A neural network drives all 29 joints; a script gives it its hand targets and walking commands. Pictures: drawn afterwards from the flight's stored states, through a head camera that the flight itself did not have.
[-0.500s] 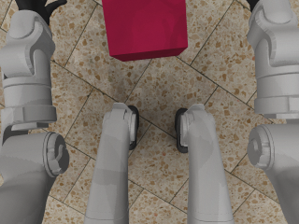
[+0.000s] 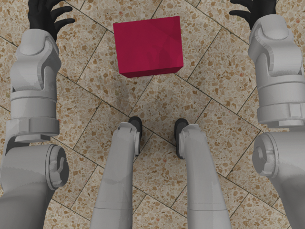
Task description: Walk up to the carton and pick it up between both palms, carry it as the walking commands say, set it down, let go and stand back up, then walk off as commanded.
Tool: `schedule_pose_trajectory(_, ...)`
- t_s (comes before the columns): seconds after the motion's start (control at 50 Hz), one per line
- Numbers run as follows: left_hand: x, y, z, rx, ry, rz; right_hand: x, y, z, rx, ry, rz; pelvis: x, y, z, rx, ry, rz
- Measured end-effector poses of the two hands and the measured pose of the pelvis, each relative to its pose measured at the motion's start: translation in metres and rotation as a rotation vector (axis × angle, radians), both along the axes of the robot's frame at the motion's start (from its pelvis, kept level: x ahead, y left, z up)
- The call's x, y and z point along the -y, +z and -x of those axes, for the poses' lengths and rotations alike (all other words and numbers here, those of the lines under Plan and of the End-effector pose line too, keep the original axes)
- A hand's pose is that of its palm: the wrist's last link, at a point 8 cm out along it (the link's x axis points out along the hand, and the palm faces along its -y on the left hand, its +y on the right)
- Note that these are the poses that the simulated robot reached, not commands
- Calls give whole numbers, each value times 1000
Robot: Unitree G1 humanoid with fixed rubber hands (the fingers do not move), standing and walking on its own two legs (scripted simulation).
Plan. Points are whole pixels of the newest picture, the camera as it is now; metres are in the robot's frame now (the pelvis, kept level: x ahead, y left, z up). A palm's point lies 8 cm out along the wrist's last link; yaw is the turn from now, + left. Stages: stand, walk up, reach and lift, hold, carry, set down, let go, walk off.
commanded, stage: let go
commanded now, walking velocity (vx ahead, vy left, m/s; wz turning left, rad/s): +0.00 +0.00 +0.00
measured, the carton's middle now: (149, 52) +0.55 +0.04 -0.52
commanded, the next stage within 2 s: stand in 1.24 s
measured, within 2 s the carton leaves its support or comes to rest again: neither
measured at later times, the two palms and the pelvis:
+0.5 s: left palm out of the picture +0.33 +0.25 +0.04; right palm out of the picture +0.35 -0.22 +0.04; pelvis +0.06 +0.01 +0.09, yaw +0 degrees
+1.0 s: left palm out of the picture +0.28 +0.25 +0.07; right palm out of the picture +0.29 -0.23 +0.07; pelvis +0.12 +0.01 +0.13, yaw +0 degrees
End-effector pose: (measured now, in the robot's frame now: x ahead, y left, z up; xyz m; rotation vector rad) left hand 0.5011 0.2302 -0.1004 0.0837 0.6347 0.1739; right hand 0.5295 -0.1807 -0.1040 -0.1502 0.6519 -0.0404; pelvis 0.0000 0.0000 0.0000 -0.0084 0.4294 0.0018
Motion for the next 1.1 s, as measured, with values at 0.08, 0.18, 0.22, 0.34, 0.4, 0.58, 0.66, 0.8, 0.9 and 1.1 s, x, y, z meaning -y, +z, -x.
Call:
schedule_pose_trajectory(0.08,-1,-12,30,-88,-54,-21,8,-2,27,-32,-7,36,-2,10,-4,57,0,4)
schedule_pose_trajectory(0.18,-5,0,86,-173,-139,-52,23,16,82,-82,0,98,-6,27,-13,114,2,9)
schedule_pose_trajectory(0.22,-10,15,106,-190,-148,-63,29,30,104,-98,-3,119,-8,35,-16,148,2,11)
schedule_pose_trajectory(0.34,-22,66,148,-208,-159,-69,40,81,151,-111,-9,120,-11,55,-30,194,2,16)
schedule_pose_trajectory(0.4,-18,104,155,-131,-169,-56,38,113,162,-59,-13,83,-12,65,-42,187,3,17)
schedule_pose_trajectory(0.58,-16,147,194,-120,-151,-46,45,151,202,-69,-42,32,-12,99,-70,323,6,13)
schedule_pose_trajectory(0.66,-17,150,222,-171,-129,-40,52,153,229,-119,-56,33,-11,110,-85,367,7,11)
schedule_pose_trajectory(0.8,-15,160,234,-179,-121,-37,56,158,250,-152,-53,31,-9,122,-105,420,7,9)
schedule_pose_trajectory(0.9,-14,169,223,-143,-127,-38,54,166,242,-130,-44,27,-9,126,-114,451,7,9)
schedule_pose_trajectory(1.1,-16,172,216,-158,-124,-36,52,172,234,-138,-48,29,-11,130,-123,467,8,12)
